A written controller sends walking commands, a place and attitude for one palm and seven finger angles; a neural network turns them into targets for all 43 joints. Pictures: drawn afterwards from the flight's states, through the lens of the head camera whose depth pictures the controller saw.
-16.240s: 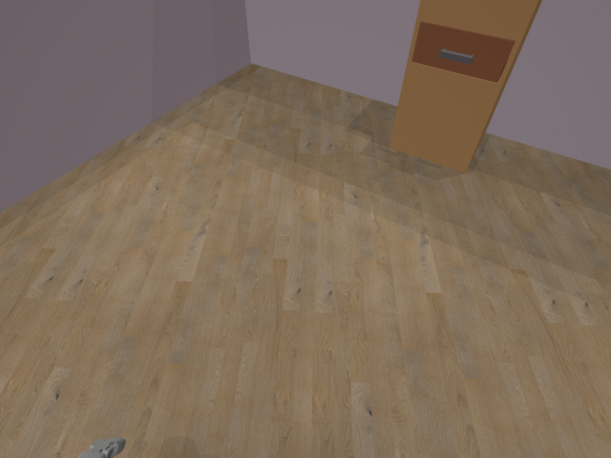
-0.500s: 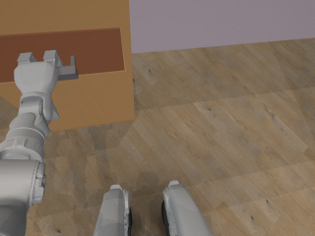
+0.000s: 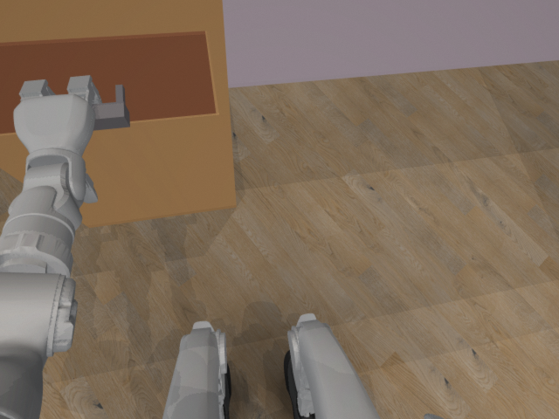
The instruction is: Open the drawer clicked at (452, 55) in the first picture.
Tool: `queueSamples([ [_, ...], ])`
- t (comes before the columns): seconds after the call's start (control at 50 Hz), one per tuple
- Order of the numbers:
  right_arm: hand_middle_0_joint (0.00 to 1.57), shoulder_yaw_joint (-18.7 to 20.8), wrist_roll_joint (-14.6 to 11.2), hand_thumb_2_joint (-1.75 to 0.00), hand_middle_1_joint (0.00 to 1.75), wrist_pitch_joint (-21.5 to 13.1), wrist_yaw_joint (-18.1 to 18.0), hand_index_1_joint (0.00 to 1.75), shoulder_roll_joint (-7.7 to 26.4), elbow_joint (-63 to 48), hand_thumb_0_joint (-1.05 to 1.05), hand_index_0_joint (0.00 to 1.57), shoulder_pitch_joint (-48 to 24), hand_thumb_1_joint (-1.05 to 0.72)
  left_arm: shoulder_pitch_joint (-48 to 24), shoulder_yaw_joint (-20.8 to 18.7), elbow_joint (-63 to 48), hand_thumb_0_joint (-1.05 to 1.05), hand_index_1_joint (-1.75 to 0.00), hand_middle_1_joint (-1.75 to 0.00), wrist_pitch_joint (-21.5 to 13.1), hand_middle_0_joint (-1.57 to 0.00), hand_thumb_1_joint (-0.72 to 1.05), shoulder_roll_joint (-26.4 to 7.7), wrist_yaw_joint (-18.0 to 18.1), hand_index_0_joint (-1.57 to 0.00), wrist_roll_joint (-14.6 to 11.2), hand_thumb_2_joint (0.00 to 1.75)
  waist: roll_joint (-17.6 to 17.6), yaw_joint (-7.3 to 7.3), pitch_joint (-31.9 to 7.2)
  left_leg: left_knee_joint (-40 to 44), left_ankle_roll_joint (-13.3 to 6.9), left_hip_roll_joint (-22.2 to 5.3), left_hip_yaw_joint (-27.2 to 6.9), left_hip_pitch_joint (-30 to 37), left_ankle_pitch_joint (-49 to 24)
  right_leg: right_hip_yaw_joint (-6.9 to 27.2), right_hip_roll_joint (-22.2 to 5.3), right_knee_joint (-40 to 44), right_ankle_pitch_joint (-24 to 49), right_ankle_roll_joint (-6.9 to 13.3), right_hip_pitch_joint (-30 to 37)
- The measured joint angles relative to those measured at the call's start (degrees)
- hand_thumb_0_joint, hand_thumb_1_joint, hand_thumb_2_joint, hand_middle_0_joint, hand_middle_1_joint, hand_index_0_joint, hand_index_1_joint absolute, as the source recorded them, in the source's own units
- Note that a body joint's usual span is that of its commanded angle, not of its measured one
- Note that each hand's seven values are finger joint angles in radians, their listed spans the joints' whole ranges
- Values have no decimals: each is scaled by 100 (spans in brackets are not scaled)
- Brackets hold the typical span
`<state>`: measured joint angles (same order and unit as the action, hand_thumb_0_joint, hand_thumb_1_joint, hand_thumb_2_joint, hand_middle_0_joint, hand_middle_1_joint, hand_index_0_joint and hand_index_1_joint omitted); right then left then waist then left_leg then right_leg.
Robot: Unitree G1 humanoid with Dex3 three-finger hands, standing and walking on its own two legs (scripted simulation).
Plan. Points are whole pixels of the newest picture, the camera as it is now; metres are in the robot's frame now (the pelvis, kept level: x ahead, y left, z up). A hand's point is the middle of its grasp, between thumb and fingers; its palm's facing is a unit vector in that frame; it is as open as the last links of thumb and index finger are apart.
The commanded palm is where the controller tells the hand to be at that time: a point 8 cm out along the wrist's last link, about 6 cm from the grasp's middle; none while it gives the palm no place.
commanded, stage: lower the fingers behind the handle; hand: left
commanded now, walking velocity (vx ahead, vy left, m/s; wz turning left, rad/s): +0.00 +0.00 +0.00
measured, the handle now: (77, 106) +0.56 +0.26 -0.02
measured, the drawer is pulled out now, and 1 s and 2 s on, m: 0.00 0.00 0.06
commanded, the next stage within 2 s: close the thumb around the handle in 0.12 s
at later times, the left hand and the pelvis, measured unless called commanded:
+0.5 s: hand (76, 143) +0.51 +0.27 -0.04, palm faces -0.04 +0.00 -1.00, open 11.6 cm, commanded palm +0.51 +0.23 +0.01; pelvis +0.00 +0.00 +0.00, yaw +0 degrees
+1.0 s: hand (75, 143) +0.51 +0.27 -0.04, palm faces -0.03 +0.01 -1.00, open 5.9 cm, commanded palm +0.51 +0.24 +0.01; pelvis +0.00 +0.00 +0.00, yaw +0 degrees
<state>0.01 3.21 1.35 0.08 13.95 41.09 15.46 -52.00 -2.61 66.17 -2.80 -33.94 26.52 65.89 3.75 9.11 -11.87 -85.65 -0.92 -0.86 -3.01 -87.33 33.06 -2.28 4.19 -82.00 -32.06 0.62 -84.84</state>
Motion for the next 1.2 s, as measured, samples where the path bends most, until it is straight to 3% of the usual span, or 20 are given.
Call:
queueSamples([
  [0.18,20,13,-18,-90,30,-8,-16,30,35,-3,0,21,39,-90,20,-18,-105,0,-123,-121,-133,-31,-49,-69,-6,-33,12,31,2,-12,11,-85,-12,1,5,-97,19,1,-1,-77,-16,-12,-93],
  [0.36,20,45,-11,-90,30,27,17,30,6,33,0,21,48,-90,19,1,-117,0,-123,-122,-20,-32,-41,32,56,-34,-17,34,12,-28,15,-47,-25,11,6,-66,11,4,-10,-24,-6,-28,-50],
  [0.5,20,31,-7,-90,30,36,24,30,-21,42,0,21,72,-90,4,41,-45,0,-125,-124,46,-34,-14,73,75,-34,-5,45,2,-10,1,15,-26,17,-2,-1,1,-1,-16,45,4,-30,23],
  [0.82,20,8,-10,-90,30,49,13,30,20,-5,0,21,60,-90,28,16,-76,0,-132,-133,-80,-40,67,-12,54,-36,-9,80,-9,10,10,-15,-35,4,1,-3,16,2,-2,26,1,-35,20],
  [1.2,20,31,-34,-90,30,72,26,30,-18,-25,0,21,62,-90,82,76,-211,0,-135,-135,67,-36,68,22,-1,-37,-88,81,2,-17,55,55,-39,2,31,26,-12,34,-3,85,31,-42,37],
])
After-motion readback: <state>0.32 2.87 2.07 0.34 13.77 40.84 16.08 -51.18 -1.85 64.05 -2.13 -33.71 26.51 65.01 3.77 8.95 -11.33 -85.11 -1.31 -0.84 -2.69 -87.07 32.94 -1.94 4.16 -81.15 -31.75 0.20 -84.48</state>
